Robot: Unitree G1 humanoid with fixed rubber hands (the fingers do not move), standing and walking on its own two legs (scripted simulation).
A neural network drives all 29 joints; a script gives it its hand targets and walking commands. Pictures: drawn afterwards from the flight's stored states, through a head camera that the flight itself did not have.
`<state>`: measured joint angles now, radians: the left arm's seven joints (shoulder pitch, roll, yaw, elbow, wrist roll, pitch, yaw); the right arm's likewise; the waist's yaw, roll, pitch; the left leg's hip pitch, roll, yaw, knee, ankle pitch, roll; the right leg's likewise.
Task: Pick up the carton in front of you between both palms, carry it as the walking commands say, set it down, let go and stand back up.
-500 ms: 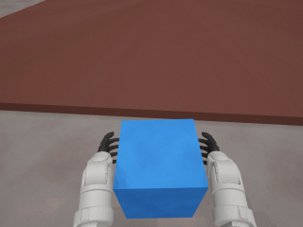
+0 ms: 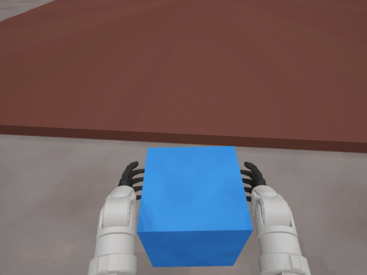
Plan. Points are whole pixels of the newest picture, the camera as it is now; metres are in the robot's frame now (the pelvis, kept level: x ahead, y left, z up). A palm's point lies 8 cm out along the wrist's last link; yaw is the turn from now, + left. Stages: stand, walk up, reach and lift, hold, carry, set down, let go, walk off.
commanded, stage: hold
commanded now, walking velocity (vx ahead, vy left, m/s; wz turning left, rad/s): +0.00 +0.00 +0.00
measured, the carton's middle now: (192, 209) +0.29 +0.00 -0.02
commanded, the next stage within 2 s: carry in 0.14 s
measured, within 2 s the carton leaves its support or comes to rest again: neither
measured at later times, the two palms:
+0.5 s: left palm (127, 163) +0.36 +0.16 +0.08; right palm (250, 165) +0.35 -0.14 +0.07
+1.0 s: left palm (130, 101) +0.63 +0.19 +0.08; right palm (221, 103) +0.61 -0.11 +0.08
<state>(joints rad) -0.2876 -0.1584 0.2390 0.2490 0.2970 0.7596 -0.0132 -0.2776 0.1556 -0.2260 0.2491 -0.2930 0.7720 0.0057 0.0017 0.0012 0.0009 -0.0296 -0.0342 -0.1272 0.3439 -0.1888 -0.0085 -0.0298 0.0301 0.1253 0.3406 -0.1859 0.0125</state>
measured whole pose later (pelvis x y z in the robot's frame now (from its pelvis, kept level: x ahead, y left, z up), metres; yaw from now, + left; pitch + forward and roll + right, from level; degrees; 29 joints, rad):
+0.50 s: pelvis +0.08 +0.01 -0.01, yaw -1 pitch +5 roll -1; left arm -0.18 -0.10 0.13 -0.16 0.11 1.04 0.07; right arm -0.17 0.13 -0.10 -0.16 -0.14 1.05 -0.09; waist 0.00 0.02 -0.16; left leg -0.20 0.05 0.02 0.46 -0.34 -0.01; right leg -0.33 -0.02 -0.13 0.51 -0.36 0.01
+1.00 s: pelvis +0.34 +0.06 +0.00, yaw -2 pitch +6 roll -1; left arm -0.21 -0.14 0.13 -0.34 0.11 1.24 0.09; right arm -0.19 0.14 -0.13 -0.34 -0.11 1.24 -0.10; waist -0.03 0.01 -0.09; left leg -0.24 0.02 0.22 0.37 -0.25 0.07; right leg -0.54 -0.08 -0.11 1.02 -0.32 -0.01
